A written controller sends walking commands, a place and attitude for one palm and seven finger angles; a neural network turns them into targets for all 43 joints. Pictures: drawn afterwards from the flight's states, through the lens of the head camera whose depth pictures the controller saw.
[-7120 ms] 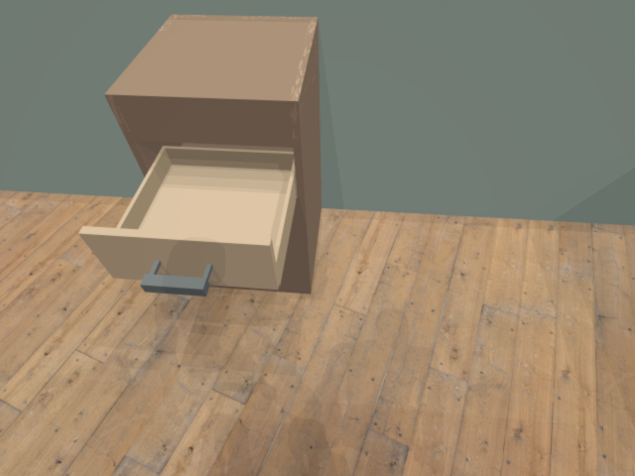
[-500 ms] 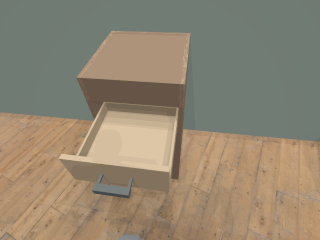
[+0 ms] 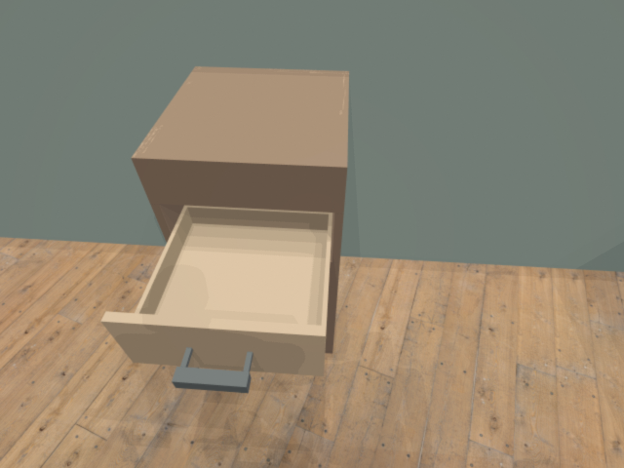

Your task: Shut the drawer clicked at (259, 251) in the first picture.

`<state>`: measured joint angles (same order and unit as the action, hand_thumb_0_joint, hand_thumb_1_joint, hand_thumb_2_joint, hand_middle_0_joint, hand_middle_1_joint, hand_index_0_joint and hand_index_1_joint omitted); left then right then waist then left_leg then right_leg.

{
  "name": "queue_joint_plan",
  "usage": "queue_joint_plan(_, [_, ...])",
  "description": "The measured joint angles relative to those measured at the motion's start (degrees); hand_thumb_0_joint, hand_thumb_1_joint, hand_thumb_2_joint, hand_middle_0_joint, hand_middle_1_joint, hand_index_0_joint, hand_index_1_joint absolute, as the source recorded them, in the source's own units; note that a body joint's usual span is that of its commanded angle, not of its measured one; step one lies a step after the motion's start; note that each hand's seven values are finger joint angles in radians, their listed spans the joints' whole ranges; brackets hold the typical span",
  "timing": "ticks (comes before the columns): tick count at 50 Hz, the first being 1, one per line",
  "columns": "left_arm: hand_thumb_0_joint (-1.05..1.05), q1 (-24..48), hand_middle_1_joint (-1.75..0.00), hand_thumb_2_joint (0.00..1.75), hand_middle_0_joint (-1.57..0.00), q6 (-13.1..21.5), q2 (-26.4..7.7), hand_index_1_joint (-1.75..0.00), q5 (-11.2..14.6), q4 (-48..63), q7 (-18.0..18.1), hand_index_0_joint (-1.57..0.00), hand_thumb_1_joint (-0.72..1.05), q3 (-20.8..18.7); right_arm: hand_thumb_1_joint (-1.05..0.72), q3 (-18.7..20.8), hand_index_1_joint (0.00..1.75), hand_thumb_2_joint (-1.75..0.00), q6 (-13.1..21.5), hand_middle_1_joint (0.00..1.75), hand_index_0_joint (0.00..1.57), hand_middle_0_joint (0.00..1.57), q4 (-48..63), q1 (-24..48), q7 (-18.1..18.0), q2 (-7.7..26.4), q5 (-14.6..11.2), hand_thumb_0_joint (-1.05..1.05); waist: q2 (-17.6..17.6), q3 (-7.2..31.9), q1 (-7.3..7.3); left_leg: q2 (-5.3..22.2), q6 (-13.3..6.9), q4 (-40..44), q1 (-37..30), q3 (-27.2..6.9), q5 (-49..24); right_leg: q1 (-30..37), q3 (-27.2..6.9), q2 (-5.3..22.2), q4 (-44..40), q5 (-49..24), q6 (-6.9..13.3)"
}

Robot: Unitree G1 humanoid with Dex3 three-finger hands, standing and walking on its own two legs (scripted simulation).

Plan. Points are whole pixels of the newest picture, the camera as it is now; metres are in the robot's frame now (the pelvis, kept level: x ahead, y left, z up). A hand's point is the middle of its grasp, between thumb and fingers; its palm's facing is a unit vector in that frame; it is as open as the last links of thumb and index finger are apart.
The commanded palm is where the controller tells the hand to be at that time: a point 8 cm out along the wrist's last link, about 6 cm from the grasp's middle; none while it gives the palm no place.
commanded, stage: come to a stop and stand still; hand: left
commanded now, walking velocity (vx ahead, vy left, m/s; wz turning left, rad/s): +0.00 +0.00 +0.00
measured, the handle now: (215, 367) +0.33 +0.19 -0.18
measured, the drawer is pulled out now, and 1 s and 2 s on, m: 0.30 0.30 0.30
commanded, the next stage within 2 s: look again from close up in 0.92 s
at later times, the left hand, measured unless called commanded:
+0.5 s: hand out of the picture +0.09 +0.20 -0.17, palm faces -0.03 -0.97 -0.24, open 7.3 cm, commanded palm none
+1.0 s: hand out of the picture +0.06 +0.21 -0.17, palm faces -0.01 -0.97 -0.23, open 7.4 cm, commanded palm none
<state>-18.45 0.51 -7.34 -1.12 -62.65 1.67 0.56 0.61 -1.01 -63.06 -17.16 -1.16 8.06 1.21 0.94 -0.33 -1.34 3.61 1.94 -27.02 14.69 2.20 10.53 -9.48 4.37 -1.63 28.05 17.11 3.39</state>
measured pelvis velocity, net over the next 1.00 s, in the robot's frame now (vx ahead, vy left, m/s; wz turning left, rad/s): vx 0.05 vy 0.03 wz -0.02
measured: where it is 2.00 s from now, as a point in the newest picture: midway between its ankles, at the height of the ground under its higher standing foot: outside the picture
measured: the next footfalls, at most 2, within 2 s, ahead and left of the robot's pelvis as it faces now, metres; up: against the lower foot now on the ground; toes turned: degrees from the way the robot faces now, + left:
none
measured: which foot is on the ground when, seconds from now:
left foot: down 0.00-1.00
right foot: down 0.00-1.00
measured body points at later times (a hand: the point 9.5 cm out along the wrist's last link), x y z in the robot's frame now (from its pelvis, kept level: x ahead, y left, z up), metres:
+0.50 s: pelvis +0.04 +0.02 +0.00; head +0.07 +0.01 +0.45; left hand +0.09 +0.25 -0.15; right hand +0.04 -0.20 -0.17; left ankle +0.04 +0.14 -0.74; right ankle -0.02 -0.08 -0.74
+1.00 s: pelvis +0.05 +0.03 +0.00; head +0.07 +0.02 +0.45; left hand +0.06 +0.26 -0.15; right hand +0.07 -0.20 -0.16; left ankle +0.04 +0.14 -0.74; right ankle -0.02 -0.08 -0.74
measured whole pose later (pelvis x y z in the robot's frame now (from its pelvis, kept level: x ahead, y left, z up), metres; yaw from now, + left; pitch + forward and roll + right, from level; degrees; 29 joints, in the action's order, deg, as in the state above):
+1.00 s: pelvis +0.05 +0.03 +0.00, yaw -1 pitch -1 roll +1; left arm -16.9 0.6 -9.0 -0.6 -61.6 2.7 0.9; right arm -0.5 0.7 -63.5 -13.0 -1.4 10.3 0.6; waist 0.4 -2.8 0.0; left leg -1.1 -0.7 -25.6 10.2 1.5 14.8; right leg -4.8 2.1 1.4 25.3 20.0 0.2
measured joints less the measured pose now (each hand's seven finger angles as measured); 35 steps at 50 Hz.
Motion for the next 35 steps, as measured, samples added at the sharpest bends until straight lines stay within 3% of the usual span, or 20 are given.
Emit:
queue_joint_plan(7, [0.01,-0.95,-0.30,0.89,-0.20,-0.59,-0.21,-0.30,0.05,2.50,0.49,-0.21,0.91,0.39,-0.91,0.91,0.30,-0.90,-0.41,0.30,0.20,0.20,2.93,-2.72,0.41,0.23,0.49,0.01,1.34,0.26,-0.76,0.16,-1.22,-7.55,5.12,-2.83,5.31,-3.54,-0.16,-1.71,3.65,2.00,0.60])
queue_joint_plan(11, [0.01,0.42,-0.30,0.89,-0.20,-0.52,-0.71,-0.30,0.28,2.46,0.67,-0.21,0.91,0.13,-0.91,0.54,0.30,-0.90,0.11,0.30,0.20,0.20,2.43,-3.44,0.21,0.62,0.34,0.01,1.42,-0.18,-1.22,-0.11,0.30,-8.29,4.86,-3.14,5.50,-3.24,-0.33,-1.57,4.45,3.28,0.23])
queue_joint_plan(23, [0.01,4.52,-0.30,0.89,-0.20,0.80,-2.22,-0.30,0.64,4.31,1.30,-0.20,0.91,-0.18,-0.91,-1.05,0.30,-0.90,1.33,0.30,0.20,0.20,0.69,1.00,-0.01,0.57,-0.35,0.01,0.07,-2.48,-0.23,-2.36,-1.13,-3.83,0.17,-1.44,5.68,0.57,-1.74,0.76,1.44,3.77,-1.53])
queue_joint_plan(35, [0.00,4.28,-0.30,0.89,-0.20,0.31,-2.45,-0.30,0.51,3.54,1.19,-0.20,0.91,0.08,-0.91,-0.78,0.30,-0.90,1.62,0.30,0.20,0.20,1.16,5.36,-0.20,2.67,-0.46,0.01,-0.84,-2.58,0.73,-3.77,-2.23,-1.15,-2.86,-0.69,5.52,3.43,-2.34,2.17,-1.05,3.56,-2.78])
